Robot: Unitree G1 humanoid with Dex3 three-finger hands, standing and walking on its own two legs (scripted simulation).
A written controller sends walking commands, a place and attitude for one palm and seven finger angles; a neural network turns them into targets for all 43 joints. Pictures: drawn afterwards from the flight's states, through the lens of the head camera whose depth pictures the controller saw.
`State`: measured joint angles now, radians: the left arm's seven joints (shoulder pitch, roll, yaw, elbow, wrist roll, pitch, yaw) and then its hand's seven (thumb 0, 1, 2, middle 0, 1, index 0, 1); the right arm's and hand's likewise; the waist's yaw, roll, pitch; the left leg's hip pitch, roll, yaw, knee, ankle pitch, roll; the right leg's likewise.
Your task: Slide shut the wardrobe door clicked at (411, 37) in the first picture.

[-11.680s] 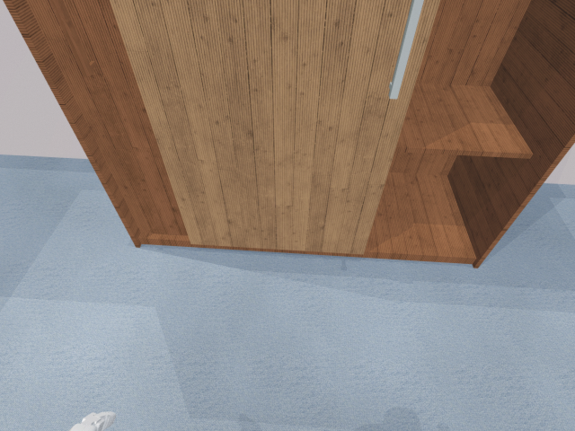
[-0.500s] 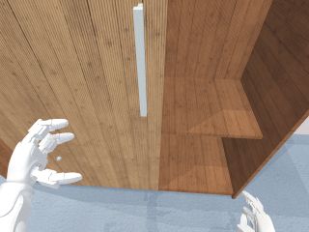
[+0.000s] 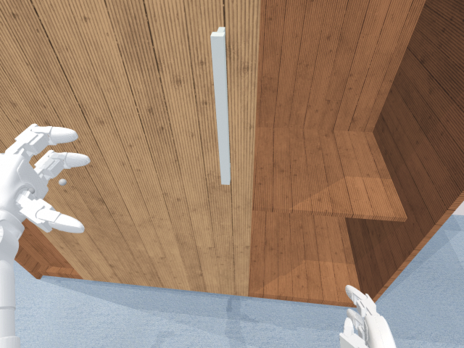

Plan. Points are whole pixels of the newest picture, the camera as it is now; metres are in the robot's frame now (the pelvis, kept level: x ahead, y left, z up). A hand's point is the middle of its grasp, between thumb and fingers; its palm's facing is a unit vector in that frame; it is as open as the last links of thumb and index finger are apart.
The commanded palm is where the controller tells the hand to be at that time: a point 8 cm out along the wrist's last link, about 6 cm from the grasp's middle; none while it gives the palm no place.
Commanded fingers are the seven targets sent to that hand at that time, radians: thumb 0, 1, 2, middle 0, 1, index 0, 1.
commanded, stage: raise the hand with hooked fingers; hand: left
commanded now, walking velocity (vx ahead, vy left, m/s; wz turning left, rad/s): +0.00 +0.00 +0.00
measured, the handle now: (224, 118) +0.48 +0.07 +0.18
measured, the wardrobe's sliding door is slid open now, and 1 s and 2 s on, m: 0.47 0.47 0.47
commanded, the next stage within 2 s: move the hooked fingers beside the handle in 0.48 s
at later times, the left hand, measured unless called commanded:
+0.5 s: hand (74, 182) +0.28 +0.27 +0.19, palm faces +0.10 -0.99 -0.10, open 14.0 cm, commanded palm +0.24 +0.31 +0.19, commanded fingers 0.00 -0.50 0.30 -0.30 -1.20 -0.30 -1.20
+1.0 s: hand (111, 165) +0.32 +0.23 +0.18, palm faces +0.06 -1.00 -0.05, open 14.0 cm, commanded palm +0.29 +0.27 +0.19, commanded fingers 0.00 -0.50 0.30 -0.30 -1.20 -0.30 -1.20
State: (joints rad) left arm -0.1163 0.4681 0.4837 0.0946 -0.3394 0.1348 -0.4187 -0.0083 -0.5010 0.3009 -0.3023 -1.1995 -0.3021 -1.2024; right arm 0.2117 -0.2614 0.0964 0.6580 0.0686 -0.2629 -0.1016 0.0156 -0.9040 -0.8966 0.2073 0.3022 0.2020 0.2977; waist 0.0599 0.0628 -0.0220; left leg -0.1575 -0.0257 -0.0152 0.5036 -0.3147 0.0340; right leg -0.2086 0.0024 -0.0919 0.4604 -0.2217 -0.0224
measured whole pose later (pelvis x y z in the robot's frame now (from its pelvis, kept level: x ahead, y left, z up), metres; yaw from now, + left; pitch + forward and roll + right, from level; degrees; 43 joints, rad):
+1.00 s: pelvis +0.00 -0.01 +0.00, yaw -1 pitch +0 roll +0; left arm -0.24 0.41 0.41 0.19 -0.30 0.14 -0.35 -0.01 -0.50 0.30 -0.30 -1.20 -0.30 -1.20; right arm 0.19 -0.27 0.07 0.66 0.07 -0.24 -0.10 0.02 -0.91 -0.90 0.20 0.30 0.20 0.30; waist 0.03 0.07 -0.02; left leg -0.17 -0.01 0.00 0.49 -0.31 0.02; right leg -0.24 0.02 -0.08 0.47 -0.22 -0.04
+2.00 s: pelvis +0.00 -0.01 +0.00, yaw -2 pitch +1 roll +0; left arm -0.53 0.26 0.22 0.45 -0.20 0.10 -0.11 -0.01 -0.50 0.30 -0.30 -1.20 -0.30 -1.20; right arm 0.23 -0.26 0.06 0.69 0.06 -0.15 -0.08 0.01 -0.91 -0.90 0.20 0.30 0.20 0.30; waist 0.00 0.05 -0.02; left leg -0.17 -0.01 0.02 0.44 -0.29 0.02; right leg -0.25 0.02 -0.06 0.44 -0.20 -0.04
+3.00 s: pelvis -0.01 +0.00 +0.00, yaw +0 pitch +3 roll +0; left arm -0.78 0.20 0.13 0.81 -0.15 -0.10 -0.01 -0.01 -0.50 0.30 -0.39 -1.27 -0.35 -1.26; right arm 0.29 -0.24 0.05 0.76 0.06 -0.18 -0.06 0.01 -0.91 -0.90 0.20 0.30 0.20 0.30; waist 0.01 0.04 -0.02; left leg -0.26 -0.04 0.00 0.48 -0.27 0.03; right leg -0.33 -0.01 -0.08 0.47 -0.19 -0.03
